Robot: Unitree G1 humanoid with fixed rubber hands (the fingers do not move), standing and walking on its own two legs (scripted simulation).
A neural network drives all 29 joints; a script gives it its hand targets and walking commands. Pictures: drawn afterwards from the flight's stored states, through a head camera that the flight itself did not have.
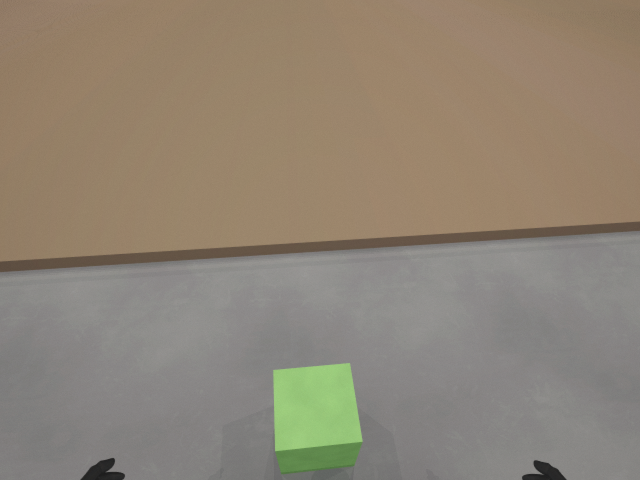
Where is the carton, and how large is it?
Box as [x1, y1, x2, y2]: [273, 363, 362, 473]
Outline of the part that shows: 349,363 273,370 275,452 281,473 351,466 354,464 362,441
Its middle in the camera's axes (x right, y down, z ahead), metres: -0.02 +0.49 +1.08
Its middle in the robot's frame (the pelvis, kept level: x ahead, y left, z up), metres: +0.40 +0.01 -0.66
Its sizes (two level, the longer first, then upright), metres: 0.210 0.200 0.250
